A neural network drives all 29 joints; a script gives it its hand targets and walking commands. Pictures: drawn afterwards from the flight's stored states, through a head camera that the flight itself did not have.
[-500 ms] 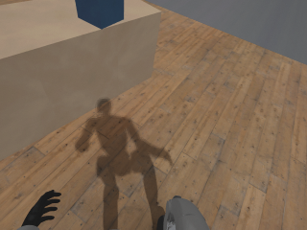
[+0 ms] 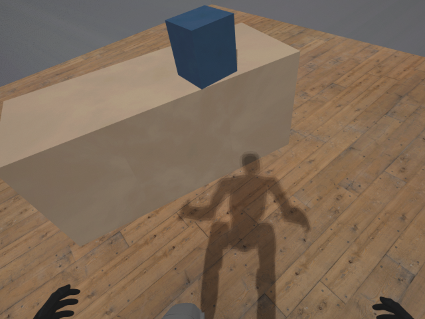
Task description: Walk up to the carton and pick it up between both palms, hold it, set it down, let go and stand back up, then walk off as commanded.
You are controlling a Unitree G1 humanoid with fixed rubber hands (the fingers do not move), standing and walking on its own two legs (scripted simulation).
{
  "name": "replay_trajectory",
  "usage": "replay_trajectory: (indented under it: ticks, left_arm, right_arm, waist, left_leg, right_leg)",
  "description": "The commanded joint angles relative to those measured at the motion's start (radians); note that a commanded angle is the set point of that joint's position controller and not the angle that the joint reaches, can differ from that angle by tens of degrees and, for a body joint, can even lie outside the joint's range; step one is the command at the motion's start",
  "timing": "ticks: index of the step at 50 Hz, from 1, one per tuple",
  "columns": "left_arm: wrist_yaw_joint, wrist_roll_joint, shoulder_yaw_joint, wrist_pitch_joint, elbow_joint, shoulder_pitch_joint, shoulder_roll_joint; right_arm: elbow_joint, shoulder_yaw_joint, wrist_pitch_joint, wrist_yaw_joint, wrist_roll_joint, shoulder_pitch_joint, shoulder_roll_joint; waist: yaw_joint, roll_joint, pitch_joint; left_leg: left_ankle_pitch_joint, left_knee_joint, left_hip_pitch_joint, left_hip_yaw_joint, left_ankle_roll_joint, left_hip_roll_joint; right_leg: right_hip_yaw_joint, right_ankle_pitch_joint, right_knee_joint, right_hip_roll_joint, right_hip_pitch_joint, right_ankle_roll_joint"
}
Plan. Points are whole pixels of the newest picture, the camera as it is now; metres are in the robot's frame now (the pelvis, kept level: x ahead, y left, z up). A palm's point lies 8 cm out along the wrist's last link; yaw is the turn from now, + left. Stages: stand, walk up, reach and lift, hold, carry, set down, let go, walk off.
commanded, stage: walk up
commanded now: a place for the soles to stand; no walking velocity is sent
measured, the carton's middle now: (203, 47) +1.17 +0.07 +0.00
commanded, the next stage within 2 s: none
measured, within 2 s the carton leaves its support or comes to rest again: neither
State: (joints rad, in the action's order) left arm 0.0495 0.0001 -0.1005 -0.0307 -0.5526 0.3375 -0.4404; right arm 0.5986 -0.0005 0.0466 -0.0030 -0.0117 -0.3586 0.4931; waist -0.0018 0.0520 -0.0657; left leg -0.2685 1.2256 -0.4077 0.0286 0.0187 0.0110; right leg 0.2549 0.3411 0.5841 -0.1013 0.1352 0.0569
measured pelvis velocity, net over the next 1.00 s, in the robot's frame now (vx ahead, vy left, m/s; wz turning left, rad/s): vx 0.41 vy -0.11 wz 0.27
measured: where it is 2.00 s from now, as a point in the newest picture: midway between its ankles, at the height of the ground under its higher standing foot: (264, 226)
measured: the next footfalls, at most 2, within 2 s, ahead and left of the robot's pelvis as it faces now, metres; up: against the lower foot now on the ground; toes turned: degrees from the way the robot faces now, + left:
left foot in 0.36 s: +0.28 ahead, +0.11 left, +0.00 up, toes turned +7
right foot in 0.84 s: +0.54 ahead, -0.13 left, +0.00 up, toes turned +7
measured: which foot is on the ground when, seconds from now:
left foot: up 0.00-0.34, down 0.36-0.86, up 0.88-1.00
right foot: down 0.00-0.36, up 0.38-0.82, down 0.84-1.00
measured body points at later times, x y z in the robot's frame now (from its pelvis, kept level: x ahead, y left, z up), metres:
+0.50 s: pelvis +0.20 +0.01 -0.03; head +0.22 +0.03 +0.42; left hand +0.29 +0.34 -0.11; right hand +0.32 -0.31 -0.09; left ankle +0.24 +0.10 -0.73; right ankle +0.14 -0.08 -0.66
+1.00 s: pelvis +0.41 -0.11 -0.02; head +0.43 -0.12 +0.43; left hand +0.44 +0.23 -0.09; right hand +0.59 -0.40 -0.11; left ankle +0.28 +0.07 -0.64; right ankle +0.50 -0.14 -0.73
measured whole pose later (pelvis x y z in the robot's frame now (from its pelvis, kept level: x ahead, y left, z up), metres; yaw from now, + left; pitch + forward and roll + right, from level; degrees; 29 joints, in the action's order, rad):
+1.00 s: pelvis +0.41 -0.11 -0.02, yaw +15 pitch -5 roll +5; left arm 0.06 0.00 -0.10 0.02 -0.54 0.34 -0.44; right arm 0.60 0.00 -0.01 -0.06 -0.02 -0.37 0.47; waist 0.01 -0.07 -0.11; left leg -0.43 1.23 -0.34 0.11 0.00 -0.02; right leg 0.14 0.32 0.79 -0.07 0.40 0.07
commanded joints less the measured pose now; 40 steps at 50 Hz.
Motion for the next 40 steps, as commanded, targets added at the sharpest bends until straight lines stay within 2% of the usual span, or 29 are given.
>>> replay_trajectory:
  ticks: [1,5,8,11,13,14,15,16,17,18,19,20,21,22,23,24,25,27,30,34,37,39,40]
  left_arm:
    - [-0.040,0.022,-0.047,-0.025,0.129,0.086,-0.159]
    - [-0.047,0.022,-0.045,-0.019,0.124,0.116,-0.166]
    - [-0.048,0.025,-0.042,-0.011,0.128,0.108,-0.171]
    - [-0.050,0.028,-0.038,0.000,0.133,0.104,-0.182]
    - [-0.052,0.030,-0.038,0.006,0.134,0.107,-0.198]
    - [-0.051,0.030,-0.039,0.009,0.137,0.094,-0.207]
    - [-0.049,0.028,-0.040,0.010,0.146,0.064,-0.216]
    - [-0.044,0.023,-0.040,0.012,0.154,0.032,-0.223]
    - [-0.034,0.017,-0.032,0.014,0.161,0.023,-0.207]
    - [-0.022,0.017,-0.015,0.007,0.175,0.064,-0.150]
    - [-0.006,0.030,-0.004,-0.006,0.224,-0.005,-0.091]
    - [-0.002,0.014,-0.030,-0.002,0.272,-0.064,-0.184]
    - [-0.009,0.015,-0.038,0.003,0.264,-0.100,-0.236]
    - [-0.013,0.025,-0.034,-0.002,0.235,-0.094,-0.232]
    - [-0.011,0.035,-0.029,-0.006,0.205,-0.080,-0.212]
    - [-0.006,0.044,-0.030,-0.004,0.179,-0.046,-0.195]
    - [-0.002,0.047,-0.031,0.002,0.163,-0.020,-0.177]
    - [0.001,0.054,-0.036,0.018,0.161,0.002,-0.157]
    - [0.008,0.060,-0.039,0.039,0.189,-0.047,-0.146]
    - [0.025,0.061,-0.046,0.048,0.210,-0.094,-0.145]
    - [0.033,0.056,-0.053,0.045,0.224,-0.118,-0.150]
    - [0.035,0.051,-0.060,0.039,0.214,-0.077,-0.152]
    - [0.033,0.047,-0.066,0.038,0.200,-0.021,-0.154]
  right_arm:
    - [-0.011,0.103,-0.005,0.025,0.005,0.012,0.126]
    - [-0.044,0.088,-0.007,0.036,-0.004,0.071,0.107]
    - [-0.069,0.077,-0.013,0.041,-0.010,0.106,0.091]
    - [-0.095,0.065,-0.023,0.043,-0.017,0.136,0.077]
    - [-0.110,0.060,-0.030,0.043,-0.023,0.150,0.075]
    - [-0.107,0.061,-0.035,0.040,-0.024,0.136,0.078]
    - [-0.093,0.066,-0.040,0.033,-0.027,0.090,0.083]
    - [-0.064,0.075,-0.048,0.022,-0.035,0.008,0.090]
    - [-0.022,0.099,-0.059,0.005,-0.044,-0.113,0.126]
    - [-0.011,0.149,-0.063,-0.015,-0.045,-0.208,0.230]
    - [-0.024,0.164,-0.054,-0.039,-0.018,-0.222,0.313]
    - [-0.073,0.144,-0.049,-0.041,0.009,-0.186,0.305]
    - [-0.106,0.135,-0.051,-0.051,0.017,-0.130,0.299]
    - [-0.104,0.125,-0.064,-0.058,0.008,-0.130,0.282]
    - [-0.093,0.117,-0.077,-0.060,0.006,-0.131,0.247]
    - [-0.080,0.112,-0.090,-0.065,0.005,-0.129,0.221]
    - [-0.070,0.108,-0.099,-0.064,0.004,-0.124,0.206]
    - [-0.081,0.102,-0.109,-0.060,0.004,-0.110,0.185]
    - [-0.103,0.105,-0.112,-0.062,-0.002,-0.098,0.178]
    - [-0.121,0.128,-0.119,-0.070,-0.013,-0.098,0.206]
    - [-0.122,0.138,-0.120,-0.079,-0.019,-0.096,0.226]
    - [-0.122,0.140,-0.116,-0.085,-0.020,-0.066,0.237]
    - [-0.125,0.140,-0.112,-0.085,-0.021,-0.029,0.242]
  waist:
    - [0.055,-0.279,-0.147]
    - [0.085,-0.261,-0.184]
    - [0.096,-0.242,-0.190]
    - [0.104,-0.238,-0.176]
    - [0.107,-0.240,-0.161]
    - [0.095,-0.236,-0.151]
    - [0.065,-0.240,-0.122]
    - [0.014,-0.214,-0.065]
    - [-0.054,-0.110,0.047]
    - [-0.108,0.078,0.157]
    - [-0.132,0.180,0.149]
    - [-0.119,0.049,0.230]
    - [-0.098,-0.016,0.089]
    - [-0.083,-0.019,0.003]
    - [-0.078,-0.031,-0.005]
    - [-0.064,-0.017,0.021]
    - [-0.050,0.005,0.047]
    - [-0.037,0.030,0.073]
    - [-0.038,0.068,-0.009]
    - [-0.046,0.115,-0.056]
    - [-0.049,0.122,-0.056]
    - [-0.020,0.122,-0.036]
    - [0.017,0.134,-0.020]
  left_leg:
    - [0.106,-0.142,-0.263,-0.015,0.011,0.022]
    - [0.098,-0.251,-0.319,-0.035,0.015,0.022]
    - [0.084,-0.364,-0.315,-0.067,0.010,0.022]
    - [0.046,-0.470,-0.278,-0.115,-0.001,0.017]
    - [-0.001,-0.524,-0.231,-0.151,-0.015,0.013]
    - [-0.020,-0.553,-0.195,-0.164,-0.027,0.001]
    - [-0.031,-0.586,-0.119,-0.178,-0.045,-0.025]
    - [-0.001,-0.652,0.017,-0.193,-0.073,-0.060]
    - [0.020,-0.691,0.236,-0.171,-0.124,-0.097]
    - [-0.100,-0.692,0.452,0.137,-0.212,0.017]
    - [-0.141,-0.790,0.540,0.555,-0.282,0.172]
    - [-0.283,-0.951,0.529,0.953,-0.360,0.328]
    - [-0.368,-0.970,0.482,0.903,-0.375,0.364]
    - [-0.208,-0.912,0.481,0.786,-0.362,0.342]
    - [0.002,-0.863,0.441,0.620,-0.326,0.288]
    - [0.125,-0.832,0.384,0.505,-0.298,0.250]
    - [0.163,-0.813,0.333,0.433,-0.278,0.220]
    - [0.131,-0.782,0.268,0.383,-0.267,0.183]
    - [-0.006,-0.816,0.174,0.359,-0.251,0.172]
    - [-0.146,-0.818,0.163,0.382,-0.233,0.182]
    - [-0.146,-0.783,0.188,0.396,-0.225,0.203]
    - [-0.107,-0.749,0.158,0.368,-0.202,0.208]
    - [-0.084,-0.723,0.114,0.341,-0.184,0.208]
  right_leg:
    - [-0.089,-0.085,-0.395,-0.163,-0.088,-0.091]
    - [-0.068,-0.158,-0.402,-0.171,-0.162,-0.059]
    - [-0.030,-0.251,-0.378,-0.162,-0.193,-0.028]
    - [0.000,-0.388,-0.313,-0.168,-0.206,0.012]
    - [-0.009,-0.420,-0.252,-0.193,-0.197,0.049]
    - [-0.006,-0.432,-0.213,-0.197,-0.188,0.062]
    - [0.000,-0.503,-0.143,-0.197,-0.172,0.069]
    - [0.018,-0.592,0.004,-0.183,-0.139,0.068]
    - [0.033,-0.597,0.269,-0.138,-0.052,0.050]
    - [-0.044,-0.336,0.584,-0.077,0.183,0.009]
    - [-0.176,0.273,0.800,0.055,0.451,-0.009]
    - [-0.340,0.301,0.787,0.068,0.548,-0.009]
    - [-0.353,0.284,0.796,0.021,0.647,-0.022]
    - [-0.360,0.250,0.801,-0.013,0.724,-0.031]
    - [-0.341,0.199,0.759,-0.039,0.707,-0.032]
    - [-0.335,0.140,0.707,-0.049,0.649,-0.039]
    - [-0.326,0.105,0.670,-0.052,0.599,-0.045]
    - [-0.316,0.072,0.620,-0.039,0.566,-0.054]
    - [-0.298,-0.023,0.531,-0.030,0.604,-0.052]
    - [-0.325,-0.114,0.411,-0.045,0.612,-0.036]
    - [-0.341,-0.118,0.322,-0.055,0.565,-0.021]
    - [-0.341,-0.101,0.247,-0.047,0.435,-0.014]
    - [-0.321,-0.060,0.210,-0.033,0.330,-0.008]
